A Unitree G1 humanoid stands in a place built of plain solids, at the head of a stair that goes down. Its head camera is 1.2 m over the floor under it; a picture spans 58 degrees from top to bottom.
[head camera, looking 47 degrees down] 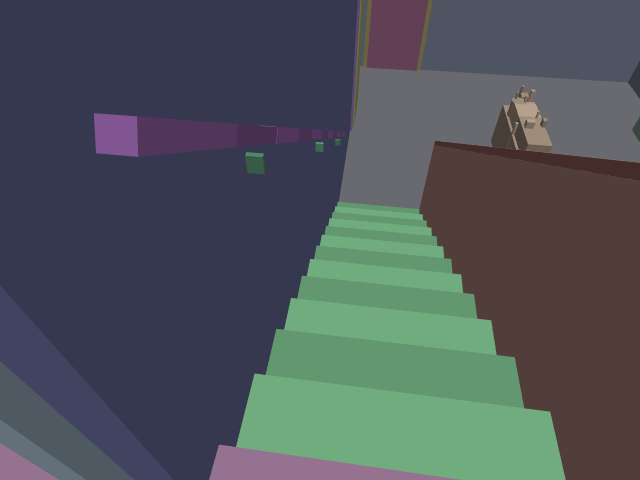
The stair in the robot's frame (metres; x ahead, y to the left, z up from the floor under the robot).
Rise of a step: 0.19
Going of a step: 0.30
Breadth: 0.98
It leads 8 degrees to the right of straight ahead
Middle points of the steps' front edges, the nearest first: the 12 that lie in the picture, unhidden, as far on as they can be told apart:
0.61 -0.26 -0.19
0.90 -0.30 -0.38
1.20 -0.34 -0.57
1.49 -0.38 -0.77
1.78 -0.42 -0.96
2.07 -0.46 -1.15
2.37 -0.50 -1.34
2.66 -0.54 -1.53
2.95 -0.58 -1.73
3.25 -0.62 -1.92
3.54 -0.65 -2.11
3.83 -0.69 -2.30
